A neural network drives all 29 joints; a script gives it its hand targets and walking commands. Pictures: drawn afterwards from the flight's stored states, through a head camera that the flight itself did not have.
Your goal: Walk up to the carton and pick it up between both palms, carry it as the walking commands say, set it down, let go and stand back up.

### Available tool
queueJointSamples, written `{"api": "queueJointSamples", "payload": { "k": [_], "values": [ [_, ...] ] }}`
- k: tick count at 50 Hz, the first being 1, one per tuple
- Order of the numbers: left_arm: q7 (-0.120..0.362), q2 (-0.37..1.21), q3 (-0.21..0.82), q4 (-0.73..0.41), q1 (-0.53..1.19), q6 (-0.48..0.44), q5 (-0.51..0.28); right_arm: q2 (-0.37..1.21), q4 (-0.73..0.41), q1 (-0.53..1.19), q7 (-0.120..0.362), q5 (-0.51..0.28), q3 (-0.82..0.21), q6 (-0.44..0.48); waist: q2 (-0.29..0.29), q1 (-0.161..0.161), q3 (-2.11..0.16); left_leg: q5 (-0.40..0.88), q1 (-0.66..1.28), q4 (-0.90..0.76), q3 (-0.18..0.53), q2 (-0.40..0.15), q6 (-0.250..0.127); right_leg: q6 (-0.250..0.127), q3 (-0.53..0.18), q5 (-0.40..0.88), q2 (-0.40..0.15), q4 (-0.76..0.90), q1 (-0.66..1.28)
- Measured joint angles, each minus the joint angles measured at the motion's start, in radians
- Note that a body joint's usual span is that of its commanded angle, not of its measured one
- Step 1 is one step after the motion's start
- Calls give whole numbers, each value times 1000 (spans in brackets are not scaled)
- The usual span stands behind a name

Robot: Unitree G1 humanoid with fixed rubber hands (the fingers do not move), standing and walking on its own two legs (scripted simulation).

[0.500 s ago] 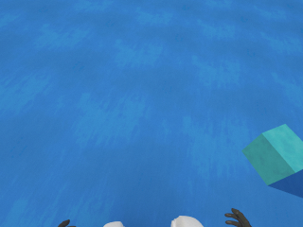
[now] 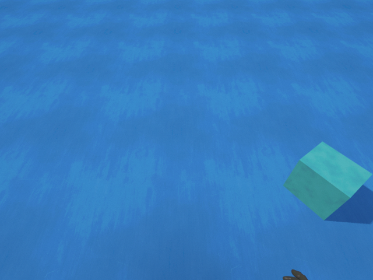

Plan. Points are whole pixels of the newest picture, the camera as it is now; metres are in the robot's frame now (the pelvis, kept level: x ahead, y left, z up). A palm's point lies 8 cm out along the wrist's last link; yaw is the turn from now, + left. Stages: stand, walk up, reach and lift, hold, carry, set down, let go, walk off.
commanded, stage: walk up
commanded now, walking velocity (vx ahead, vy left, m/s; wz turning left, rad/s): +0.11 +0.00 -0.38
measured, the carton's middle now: (323, 180) +0.77 -0.75 -0.64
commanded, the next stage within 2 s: none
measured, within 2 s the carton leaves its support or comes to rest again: neither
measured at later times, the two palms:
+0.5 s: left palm (117, 232) +0.26 +0.21 -0.12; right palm out of the picture +0.06 -0.27 -0.15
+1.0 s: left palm (101, 208) +0.33 +0.27 -0.14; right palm out of the picture +0.14 -0.23 -0.09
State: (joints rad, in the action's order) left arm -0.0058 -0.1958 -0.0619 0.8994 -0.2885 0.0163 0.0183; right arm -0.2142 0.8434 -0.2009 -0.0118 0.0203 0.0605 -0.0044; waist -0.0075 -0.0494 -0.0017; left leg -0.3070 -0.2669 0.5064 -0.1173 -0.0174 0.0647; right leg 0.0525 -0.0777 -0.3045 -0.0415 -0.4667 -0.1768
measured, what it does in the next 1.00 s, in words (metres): walks ahead, turning right: right foot, then left foot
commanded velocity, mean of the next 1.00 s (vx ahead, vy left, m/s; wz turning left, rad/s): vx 0.09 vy -0.02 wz -0.40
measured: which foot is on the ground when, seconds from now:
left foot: down 0.00-0.46, up 0.48-0.86, down 0.88-1.00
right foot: down 0.00-0.00, up 0.02-0.44, down 0.46-0.88, up 0.90-1.00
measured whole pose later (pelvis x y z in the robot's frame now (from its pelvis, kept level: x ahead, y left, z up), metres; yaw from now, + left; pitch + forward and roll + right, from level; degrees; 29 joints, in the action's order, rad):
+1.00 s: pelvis +0.17 +0.05 +0.00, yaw -24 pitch +0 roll -2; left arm 0.04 -0.30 -0.06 0.93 -0.20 0.06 0.04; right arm -0.23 0.93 -0.19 -0.02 0.03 0.04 0.01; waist -0.05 -0.04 0.02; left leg -0.31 -0.23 0.50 -0.10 -0.04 -0.02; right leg 0.01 -0.03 -0.30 -0.01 -1.14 -0.50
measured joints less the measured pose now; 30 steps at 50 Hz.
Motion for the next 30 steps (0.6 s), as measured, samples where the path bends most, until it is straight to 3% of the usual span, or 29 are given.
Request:
{"api": "queueJointSamples", "payload": {
  "k": [2,4,7,9,18,22,23,26,28,30],
  "values": [
    [2,-11,-15,6,3,6,3,18,5,-8,-8,13,-9,8,-22,4,3,63,22,-4,-24,6,-71,-17,1,-94,0,-154,-48],
    [3,-17,-22,4,16,18,8,27,11,-26,-7,15,-20,13,-23,9,11,35,52,-11,-44,-9,-110,-15,37,-139,14,-372,-131],
    [19,-23,-21,-3,43,19,13,33,34,-70,-11,16,-26,18,-15,16,22,39,117,-89,-65,-24,-114,-19,84,-81,6,-548,-220],
    [24,-21,-21,-15,70,20,13,33,44,-94,-17,20,-27,21,0,22,38,49,145,-126,-74,-35,-112,-14,106,-45,-4,-572,-257],
    [25,-27,1,-70,188,35,3,28,34,-136,-21,14,-15,-6,3,42,101,-2,166,-110,-138,-42,-99,-10,144,-23,-6,-297,-259],
    [24,-25,13,-74,190,27,0,-3,30,-125,-15,3,-5,-25,4,50,82,-89,138,11,-176,-51,-77,-36,162,21,4,-143,-180],
    [21,-23,13,-68,186,16,3,-15,38,-117,-8,0,-1,-25,14,56,70,-122,108,82,-163,-65,-71,-57,169,36,9,-114,-168],
    [3,-13,18,-47,174,1,3,-32,71,-87,10,2,6,-43,39,72,40,-215,-53,438,-27,-69,-51,-89,207,4,14,-130,-156],
    [-12,-11,20,-20,155,-9,2,-33,77,-64,15,4,7,-48,34,54,23,-190,-123,580,20,-64,-36,-82,207,19,12,-71,-110],
    [-18,-5,17,0,134,-17,-3,-41,63,-32,16,8,7,-51,30,22,26,-133,-153,619,37,-63,-24,-77,188,44,11,-12,-64]
  ]
}}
